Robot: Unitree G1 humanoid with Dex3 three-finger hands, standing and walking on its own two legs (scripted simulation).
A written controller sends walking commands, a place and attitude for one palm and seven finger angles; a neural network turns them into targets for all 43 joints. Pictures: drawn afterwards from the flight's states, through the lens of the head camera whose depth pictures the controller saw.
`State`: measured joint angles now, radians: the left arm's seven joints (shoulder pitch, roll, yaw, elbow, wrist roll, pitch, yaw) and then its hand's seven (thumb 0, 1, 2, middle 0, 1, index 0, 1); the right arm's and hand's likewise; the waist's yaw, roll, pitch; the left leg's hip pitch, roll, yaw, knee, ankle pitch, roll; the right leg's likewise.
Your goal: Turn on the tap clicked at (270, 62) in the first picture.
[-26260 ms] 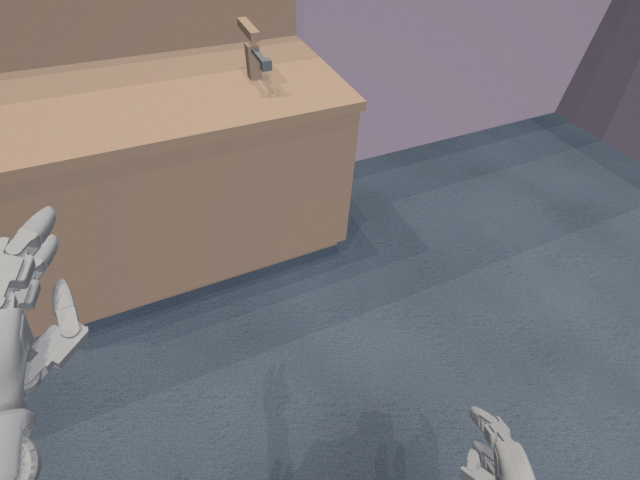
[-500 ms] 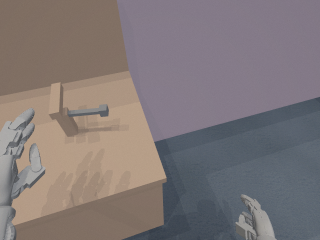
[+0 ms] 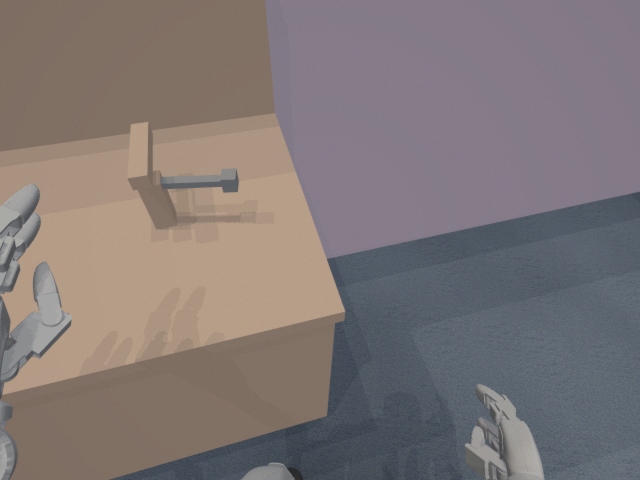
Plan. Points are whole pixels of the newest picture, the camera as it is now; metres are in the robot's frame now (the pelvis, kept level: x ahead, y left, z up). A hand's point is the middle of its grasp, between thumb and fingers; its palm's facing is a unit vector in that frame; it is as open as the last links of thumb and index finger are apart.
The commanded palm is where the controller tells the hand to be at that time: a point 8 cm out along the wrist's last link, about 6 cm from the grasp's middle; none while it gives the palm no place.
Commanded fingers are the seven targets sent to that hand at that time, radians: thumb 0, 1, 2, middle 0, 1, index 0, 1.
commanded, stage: step back with the hand held close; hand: left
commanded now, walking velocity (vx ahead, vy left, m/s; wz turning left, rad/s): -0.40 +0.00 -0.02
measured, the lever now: (229, 180) +0.55 +0.19 +0.04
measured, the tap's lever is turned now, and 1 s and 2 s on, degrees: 79 79 79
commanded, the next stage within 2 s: stop stepping back and stand still in 0.62 s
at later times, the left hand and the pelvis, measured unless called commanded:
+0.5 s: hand (48, 389) +0.16 +0.22 +0.18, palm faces +0.30 -0.86 -0.42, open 7.4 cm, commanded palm +0.11 +0.27 +0.19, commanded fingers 0.00 0.90 0.90 -0.20 -0.30 -0.20 -0.30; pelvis -0.07 +0.00 +0.01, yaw -3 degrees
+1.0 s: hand out of the picture +0.03 +0.21 +0.18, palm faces +0.37 -0.84 -0.39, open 7.4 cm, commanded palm -0.02 +0.26 +0.19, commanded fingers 0.00 0.90 0.90 -0.20 -0.30 -0.20 -0.30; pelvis -0.19 -0.02 +0.01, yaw -2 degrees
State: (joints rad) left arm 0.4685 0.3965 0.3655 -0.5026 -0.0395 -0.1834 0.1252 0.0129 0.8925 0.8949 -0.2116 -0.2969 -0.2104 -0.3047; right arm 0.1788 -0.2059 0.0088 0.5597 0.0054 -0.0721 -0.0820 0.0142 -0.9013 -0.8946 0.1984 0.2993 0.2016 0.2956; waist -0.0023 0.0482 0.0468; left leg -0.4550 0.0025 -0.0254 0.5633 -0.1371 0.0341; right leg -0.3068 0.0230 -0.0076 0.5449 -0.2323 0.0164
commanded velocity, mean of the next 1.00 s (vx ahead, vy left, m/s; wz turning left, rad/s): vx -0.19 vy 0.02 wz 0.01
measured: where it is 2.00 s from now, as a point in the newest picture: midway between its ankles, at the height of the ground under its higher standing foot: outside the picture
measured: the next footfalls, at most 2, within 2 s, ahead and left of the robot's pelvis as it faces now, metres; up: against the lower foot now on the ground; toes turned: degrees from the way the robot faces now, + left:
right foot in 0.42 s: -0.05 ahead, -0.12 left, +0.00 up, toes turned -2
left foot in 0.62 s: -0.02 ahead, +0.12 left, +0.00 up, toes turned -2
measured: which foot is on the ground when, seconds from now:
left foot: down 0.00-0.44, up 0.46-0.60, down 0.62-0.86, up 0.88-1.00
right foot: down 0.00-0.20, up 0.22-0.40, down 0.42-1.00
